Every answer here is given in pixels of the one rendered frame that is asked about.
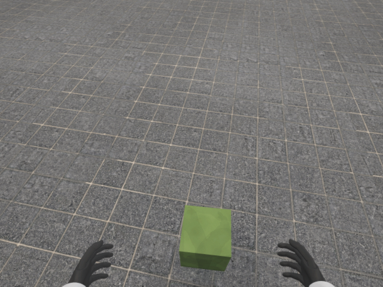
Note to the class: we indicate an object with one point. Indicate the right robot hand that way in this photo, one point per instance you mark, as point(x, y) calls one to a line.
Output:
point(309, 271)

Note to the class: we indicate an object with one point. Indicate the carton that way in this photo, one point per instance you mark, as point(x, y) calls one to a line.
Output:
point(206, 238)

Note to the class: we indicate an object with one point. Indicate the left robot hand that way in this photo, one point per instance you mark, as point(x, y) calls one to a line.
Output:
point(86, 267)

